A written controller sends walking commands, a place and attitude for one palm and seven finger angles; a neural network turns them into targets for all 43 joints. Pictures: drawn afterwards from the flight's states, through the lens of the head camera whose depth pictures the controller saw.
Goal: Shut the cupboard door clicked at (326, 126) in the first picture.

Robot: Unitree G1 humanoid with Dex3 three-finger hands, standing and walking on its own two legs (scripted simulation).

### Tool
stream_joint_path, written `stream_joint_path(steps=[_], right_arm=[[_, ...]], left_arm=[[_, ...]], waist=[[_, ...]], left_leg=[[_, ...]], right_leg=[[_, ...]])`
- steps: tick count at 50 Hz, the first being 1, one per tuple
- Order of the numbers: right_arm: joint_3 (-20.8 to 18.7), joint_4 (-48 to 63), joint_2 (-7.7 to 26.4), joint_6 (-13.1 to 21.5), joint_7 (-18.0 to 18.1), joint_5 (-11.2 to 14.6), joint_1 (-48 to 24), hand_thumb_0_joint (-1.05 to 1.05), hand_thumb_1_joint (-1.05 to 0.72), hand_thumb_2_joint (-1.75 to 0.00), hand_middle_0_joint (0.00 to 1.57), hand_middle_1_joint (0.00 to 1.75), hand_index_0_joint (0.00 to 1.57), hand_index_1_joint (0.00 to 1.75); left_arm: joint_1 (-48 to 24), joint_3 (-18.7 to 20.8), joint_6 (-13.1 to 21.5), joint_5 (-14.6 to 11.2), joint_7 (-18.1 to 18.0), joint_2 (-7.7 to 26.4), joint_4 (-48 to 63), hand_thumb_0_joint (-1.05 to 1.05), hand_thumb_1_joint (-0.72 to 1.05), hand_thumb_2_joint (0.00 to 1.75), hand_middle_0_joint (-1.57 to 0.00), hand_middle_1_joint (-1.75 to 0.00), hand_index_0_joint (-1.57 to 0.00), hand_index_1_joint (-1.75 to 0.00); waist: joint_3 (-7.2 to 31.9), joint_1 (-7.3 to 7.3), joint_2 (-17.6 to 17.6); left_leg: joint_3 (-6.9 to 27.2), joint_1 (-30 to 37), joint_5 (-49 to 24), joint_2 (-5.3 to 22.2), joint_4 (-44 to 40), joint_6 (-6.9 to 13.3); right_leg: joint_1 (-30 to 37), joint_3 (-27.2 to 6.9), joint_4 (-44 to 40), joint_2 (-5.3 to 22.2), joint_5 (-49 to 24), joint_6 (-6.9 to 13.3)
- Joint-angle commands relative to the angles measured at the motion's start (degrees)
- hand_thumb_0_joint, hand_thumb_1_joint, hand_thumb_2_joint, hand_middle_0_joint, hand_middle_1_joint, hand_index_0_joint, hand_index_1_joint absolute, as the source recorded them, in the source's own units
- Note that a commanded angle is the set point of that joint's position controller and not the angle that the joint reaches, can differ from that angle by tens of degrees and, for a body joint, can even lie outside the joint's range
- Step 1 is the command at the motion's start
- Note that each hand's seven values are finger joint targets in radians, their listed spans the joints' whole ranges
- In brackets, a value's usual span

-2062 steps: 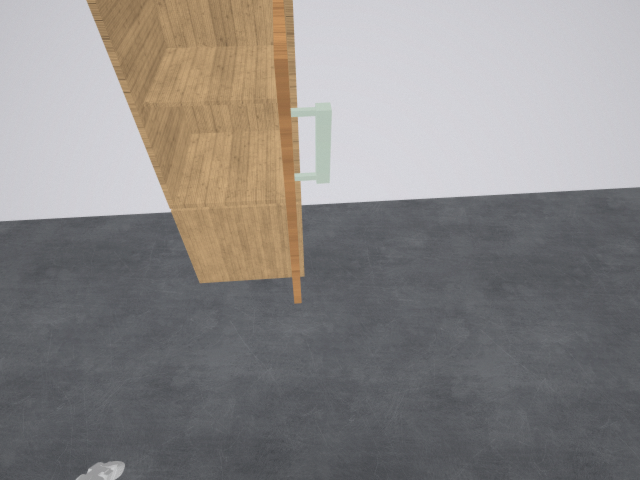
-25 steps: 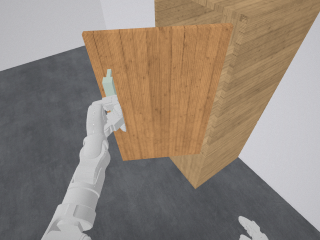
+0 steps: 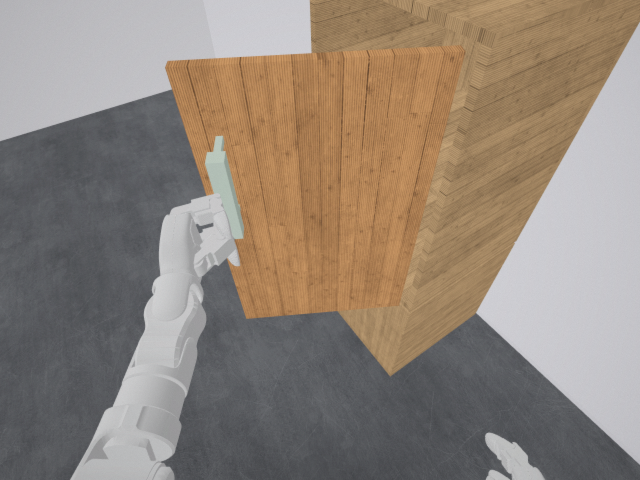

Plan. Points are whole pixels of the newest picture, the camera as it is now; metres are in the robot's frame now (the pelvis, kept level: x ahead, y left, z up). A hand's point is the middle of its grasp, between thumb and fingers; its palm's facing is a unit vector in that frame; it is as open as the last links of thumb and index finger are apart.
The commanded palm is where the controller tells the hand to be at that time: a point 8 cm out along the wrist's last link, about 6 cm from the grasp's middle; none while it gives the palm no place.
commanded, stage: push the door shut along its arc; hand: left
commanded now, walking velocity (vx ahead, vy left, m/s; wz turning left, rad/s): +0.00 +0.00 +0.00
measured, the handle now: (227, 189) +0.49 +0.16 +0.10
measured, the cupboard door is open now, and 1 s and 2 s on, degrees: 61 42 30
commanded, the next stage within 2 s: pull the fist back off the door in 1.80 s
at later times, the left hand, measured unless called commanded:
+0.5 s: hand (239, 204) +0.45 +0.13 +0.11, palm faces +0.00 -1.00 -0.03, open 3.2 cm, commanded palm +0.44 +0.17 +0.10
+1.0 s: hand (268, 173) +0.52 +0.10 +0.10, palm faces -0.16 -0.99 -0.02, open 3.2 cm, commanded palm +0.51 +0.15 +0.10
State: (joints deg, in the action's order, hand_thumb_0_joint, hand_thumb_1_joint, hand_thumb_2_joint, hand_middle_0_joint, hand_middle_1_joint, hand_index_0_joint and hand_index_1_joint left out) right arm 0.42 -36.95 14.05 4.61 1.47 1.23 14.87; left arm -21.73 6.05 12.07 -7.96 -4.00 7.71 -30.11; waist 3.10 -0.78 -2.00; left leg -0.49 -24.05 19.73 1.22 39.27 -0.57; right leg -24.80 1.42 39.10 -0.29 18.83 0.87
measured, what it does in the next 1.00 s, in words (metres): stands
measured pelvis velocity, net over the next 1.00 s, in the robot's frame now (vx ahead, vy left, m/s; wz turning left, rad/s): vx -0.01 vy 0.01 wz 0.00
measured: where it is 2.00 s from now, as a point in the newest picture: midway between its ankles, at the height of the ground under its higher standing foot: outside the picture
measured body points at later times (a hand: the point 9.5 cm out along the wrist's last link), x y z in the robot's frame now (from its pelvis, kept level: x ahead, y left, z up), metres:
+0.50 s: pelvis -0.01 +0.02 -0.01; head +0.04 +0.01 +0.44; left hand +0.44 +0.19 +0.11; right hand +0.06 -0.24 -0.13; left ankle +0.00 +0.13 -0.72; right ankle +0.01 -0.11 -0.72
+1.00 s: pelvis -0.01 +0.01 -0.02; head +0.09 +0.02 +0.41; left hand +0.52 +0.16 +0.11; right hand -0.02 -0.26 -0.14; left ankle +0.00 +0.13 -0.72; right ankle +0.01 -0.11 -0.72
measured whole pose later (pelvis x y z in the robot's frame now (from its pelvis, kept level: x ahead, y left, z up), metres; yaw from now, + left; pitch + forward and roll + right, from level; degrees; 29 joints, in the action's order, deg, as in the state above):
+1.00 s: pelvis -0.01 +0.01 -0.02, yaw +0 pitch +17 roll -1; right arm 0.4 -40.6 16.7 5.0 0.0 -0.7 23.8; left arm -63.6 13.2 17.7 -5.7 10.1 22.2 -73.6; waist 3.9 -10.8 -2.1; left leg 0.3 -44.2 22.0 1.0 49.7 0.5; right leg -43.6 2.0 47.1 0.0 20.0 0.0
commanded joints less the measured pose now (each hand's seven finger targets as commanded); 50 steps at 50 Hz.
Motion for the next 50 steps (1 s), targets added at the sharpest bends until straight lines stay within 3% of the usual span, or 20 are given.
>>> stream_joint_path(steps=[1, 3, 6, 8, 10, 11, 14, 17, 18, 21, 23, 27, 31, 33, 35, 39, 41, 43, 45, 50], right_arm=[[-1.84, 6.55, 6.1, 2.4, 1.01, 0.27, -2.21, 0.0, -0.9, -0.9, 0.2, 0.3, 0.2, 0.3], [-1.84, 6.04, 6.34, 2.11, 1.24, 0.13, -1.47, 0.0, -0.9, -0.9, 0.2, 0.3, 0.2, 0.3], [-1.75, 5.86, 6.17, 2.13, 0.9, 0.18, -0.76, 0.0, -0.9, -0.9, 0.2, 0.3, 0.2, 0.3], [-2.12, 5.71, 6.67, 1.78, 0.76, 0.02, 0.62, 0.0, -0.9, -0.9, 0.2, 0.3, 0.2, 0.3], [-1.93, 5.64, 6.62, 1.51, 0.53, 0.39, 0.87, 0.0, -0.9, -0.9, 0.2, 0.3, 0.2, 0.3], [-2.12, 5.37, 6.68, 1.5, 0.5, 0.37, 1.27, 0.0, -0.9, -0.9, 0.2, 0.3, 0.2, 0.3], [-2.43, 4.92, 7.08, 1.33, 0.41, 0.29, 2.79, 0.0, -0.9, -0.9, 0.2, 0.3, 0.2, 0.3], [-2.54, 3.89, 7.2, 1.42, 0.24, 0.27, 3.95, 0.0, -0.9, -0.9, 0.2, 0.3, 0.2, 0.3], [-2.64, 3.38, 7.6, 1.37, 0.32, 0.17, 5.07, 0.0, -0.9, -0.9, 0.2, 0.3, 0.2, 0.3], [-2.74, 2.54, 7.83, 1.6, 0.09, 0.0, 6.15, 0.0, -0.9, -0.9, 0.2, 0.3, 0.2, 0.3], [-2.9, 1.91, 8.31, 1.68, 0.06, -0.21, 7.51, 0.0, -0.9, -0.9, 0.2, 0.3, 0.2, 0.3], [-2.98, 0.96, 9.12, 1.99, -0.25, -0.49, 9.08, 0.0, -0.9, -0.9, 0.2, 0.3, 0.2, 0.3], [-2.88, 0.22, 9.72, 1.92, -0.34, -0.65, 10.63, 0.0, -0.9, -0.9, 0.2, 0.3, 0.2, 0.3], [-3.05, -0.05, 10.37, 1.92, -0.22, -0.84, 11.81, 0.0, -0.9, -0.9, 0.2, 0.3, 0.2, 0.3], [-2.95, -0.17, 10.41, 2.17, -0.43, -0.9, 12.34, 0.0, -0.9, -0.9, 0.2, 0.3, 0.2, 0.3], [-3.25, -0.97, 11.3, 2.25, -0.36, -1.2, 14.32, 0.0, -0.9, -0.9, 0.2, 0.3, 0.2, 0.3], [-3.03, -0.99, 11.05, 2.3, -0.61, -1.26, 14.73, 0.0, -0.9, -0.9, 0.2, 0.3, 0.2, 0.3], [-3.07, -1.49, 11.72, 2.14, -0.29, -1.35, 16.06, 0.0, -0.9, -0.9, 0.2, 0.3, 0.2, 0.3], [-2.97, -1.1, 11.87, 1.91, -0.34, -1.49, 16.42, 0.0, -0.9, -0.9, 0.2, 0.3, 0.2, 0.3], [-2.94, -0.45, 11.63, 0.85, -1.08, -2.01, 18.3, 0.0, -0.9, -0.9, 0.2, 0.3, 0.2, 0.3]], left_arm=[[-30.48, 1.9, 4.38, 0.29, 0.56, 8.11, 9.44, 0.0, 0.9, 0.9, -1.3, -1.5, -1.3, -1.5], [-32.65, 4.14, 5.2, 0.35, 0.94, 11.1, 7.64, 0.0, 0.9, 0.9, -1.3, -1.5, -1.3, -1.5], [-34.65, 2.81, 5.8, -0.09, 2.29, 8.75, 3.8, 0.0, 0.9, 0.9, -1.3, -1.5, -1.3, -1.5], [-32.62, 5.17, 5.85, 0.0, 3.05, 11.04, 0.54, 0.0, 0.9, 0.9, -1.3, -1.5, -1.3, -1.5], [-37.37, 2.64, 5.89, -0.04, 4.2, 9.1, -1.08, 0.0, 0.9, 0.9, -1.3, -1.5, -1.3, -1.5], [-39.71, 2.8, 6.19, 0.06, 4.45, 9.35, -1.62, 0.0, 0.9, 0.9, -1.3, -1.5, -1.3, -1.5], [-42.42, 2.84, 6.76, 0.28, 5.07, 9.85, -4.48, 0.0, 0.9, 0.9, -1.3, -1.5, -1.3, -1.5], [-48.58, 0.16, 7.52, 0.52, 5.89, 7.47, -8.0, 0.0, 0.9, 0.9, -1.3, -1.5, -1.3, -1.5], [-50.41, 1.59, 7.94, 0.74, 5.86, 9.5, -9.6, 0.0, 0.9, 0.9, -1.3, -1.5, -1.3, -1.5], [-55.01, 0.1, 9.12, 1.04, 6.76, 8.28, -12.89, 0.0, 0.9, 0.9, -1.3, -1.5, -1.3, -1.5], [-57.2, 0.87, 9.85, 1.0, 7.3, 9.39, -14.93, 0.0, 0.9, 0.9, -1.3, -1.5, -1.3, -1.5], [-60.06, 2.05, 10.57, 0.31, 8.73, 10.81, -19.9, 0.0, 0.9, 0.9, -1.3, -1.5, -1.3, -1.5], [-65.1, 1.96, 11.07, 0.84, 10.12, 12.61, -23.01, 0.0, 0.9, 0.9, -1.3, -1.5, -1.3, -1.5], [-65.52, 3.51, 10.98, 1.0, 10.75, 14.85, -25.59, 0.0, 0.9, 0.9, -1.3, -1.5, -1.3, -1.5], [-67.66, 1.76, 10.78, 0.87, 11.78, 13.27, -26.66, 0.0, 0.9, 0.9, -1.3, -1.5, -1.3, -1.5], [-71.63, 3.95, 10.68, 0.71, 13.33, 17.2, -27.5, 0.0, 0.9, 0.9, -1.3, -1.5, -1.3, -1.5], [-72.77, 1.46, 10.22, 0.61, 14.48, 14.38, -28.5, 0.0, 0.9, 0.9, -1.3, -1.5, -1.3, -1.5], [-73.18, 4.77, 9.62, 0.3, 14.82, 18.43, -30.68, 0.0, 0.9, 0.9, -1.3, -1.5, -1.3, -1.5], [-74.79, 7.72, 9.32, 0.47, 14.8, 22.15, -30.47, 0.0, 0.9, 0.9, -1.3, -1.5, -1.3, -1.5], [-75.4, 8.87, 9.5, 3.1, 14.65, 25.14, -31.28, 0.0, 0.9, 0.9, -1.3, -1.5, -1.3, -1.5]], waist=[[13.98, -2.45, 4.11], [15.63, -2.02, 3.93], [17.39, -2.26, 2.91], [19.14, -1.63, 3.72], [16.66, -3.33, 3.93], [16.83, -3.43, 2.35], [17.98, -4.17, 3.08], [17.44, -5.78, 1.88], [17.38, -5.84, 2.44], [19.16, -6.88, 0.67], [20.23, -7.16, 0.46], [20.42, -8.28, 2.95], [19.32, -9.84, 0.4], [19.63, -10.29, 1.3], [20.58, -11.25, 0.5], [23.63, -12.36, -0.75], [23.43, -12.92, -2.13], [22.95, -13.25, -0.18], [25.58, -12.83, -1.52], [27.48, -13.16, -3.26]], left_leg=[[-0.96, 4.77, -7.53, -1.82, -4.2, 1.84], [-0.68, 4.77, -8.32, -1.76, -4.0, 1.79], [-0.48, 5.25, -11.33, -1.86, -3.38, 1.56], [-0.53, 5.1, -13.73, -1.75, -2.81, 1.52], [-0.29, 4.16, -12.36, -1.62, -2.84, 1.46], [-0.13, 4.44, -12.21, -1.65, -2.69, 1.37], [0.42, 5.03, -12.85, -1.44, -2.12, 1.43], [1.08, 5.22, -11.18, -1.45, -1.76, 1.27], [1.52, 4.97, -10.82, -1.41, -1.71, 1.3], [2.01, 5.74, -10.19, -1.44, -1.27, 1.12], [2.63, 6.14, -11.14, -1.29, -0.98, 0.97], [2.75, 4.18, -9.2, -1.39, -0.27, 1.24], [3.08, 2.12, -6.27, -1.37, 0.09, 1.32], [3.41, 1.17, -5.61, -1.33, 0.56, 1.49], [3.5, 1.03, -5.42, -1.32, 1.12, 1.52], [3.97, 1.23, -7.08, -1.18, 2.64, 1.63], [4.05, 1.13, -7.06, -1.19, 3.05, 1.55], [4.14, -0.7, -7.39, -1.17, 3.55, 1.86], [3.92, -1.52, -8.25, -1.27, 4.17, 1.85], [3.64, -2.12, -12.43, -1.24, 6.01, 2.04]], right_leg=[[3.82, -0.96, -6.02, 0.13, -10.62, -0.54], [4.76, -1.04, -5.42, 0.13, -11.43, -0.37], [4.67, -0.47, -3.77, -0.09, -15.6, -0.05], [5.63, -0.23, -2.91, -0.25, -18.1, 0.02], [3.25, -0.05, -3.06, -0.29, -17.04, -0.08], [2.36, -0.04, -2.81, -0.43, -16.42, 0.07], [1.09, 0.28, -2.34, -0.68, -16.28, 0.13], [-2.17, 0.65, -2.04, -0.93, -13.84, 0.22], [-2.61, 0.72, -1.96, -0.99, -12.83, 0.32], [-4.89, 0.73, -1.37, -1.1, -11.57, 0.42], [-5.62, 1.07, -0.73, -1.24, -11.58, 0.58], [-6.86, 0.77, -0.74, -1.39, -10.46, 0.39], [-9.7, 0.49, -0.45, -1.35, -7.79, 0.35], [-10.3, 0.44, -0.23, -1.44, -7.11, 0.45], [-11.5, 0.31, 0.03, -1.41, -6.97, 0.27], [-12.46, 0.15, 0.95, -1.43, -7.97, 0.27], [-13.87, 0.28, 1.12, -1.5, -7.67, 0.32], [-13.33, 0.29, 1.39, -1.65, -8.09, 0.32], [-12.25, -0.23, 1.87, -1.47, -9.03, 0.18], [-12.35, -0.38, 3.16, -1.55, -12.75, 0.03]])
